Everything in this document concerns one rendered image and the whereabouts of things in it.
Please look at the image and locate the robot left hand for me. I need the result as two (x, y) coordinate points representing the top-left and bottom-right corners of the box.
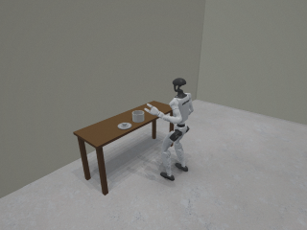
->
(144, 103), (159, 116)

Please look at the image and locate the robot left forearm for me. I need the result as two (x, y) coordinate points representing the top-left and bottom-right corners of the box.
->
(157, 111), (180, 124)

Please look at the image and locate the right robot upper arm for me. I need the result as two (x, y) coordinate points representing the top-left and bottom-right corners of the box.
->
(184, 93), (194, 114)

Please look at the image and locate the lid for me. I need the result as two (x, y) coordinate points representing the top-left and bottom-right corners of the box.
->
(118, 123), (132, 129)

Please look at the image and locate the table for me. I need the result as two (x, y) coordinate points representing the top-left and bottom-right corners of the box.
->
(73, 101), (175, 195)

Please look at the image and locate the pot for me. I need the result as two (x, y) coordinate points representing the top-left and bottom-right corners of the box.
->
(131, 110), (145, 123)

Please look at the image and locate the left robot upper arm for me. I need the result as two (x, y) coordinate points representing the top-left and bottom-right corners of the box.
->
(169, 99), (182, 125)

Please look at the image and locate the robot right shin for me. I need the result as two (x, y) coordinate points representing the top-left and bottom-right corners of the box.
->
(175, 144), (186, 167)

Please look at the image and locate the humanoid robot torso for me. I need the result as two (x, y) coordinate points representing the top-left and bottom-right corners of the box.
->
(173, 92), (190, 136)

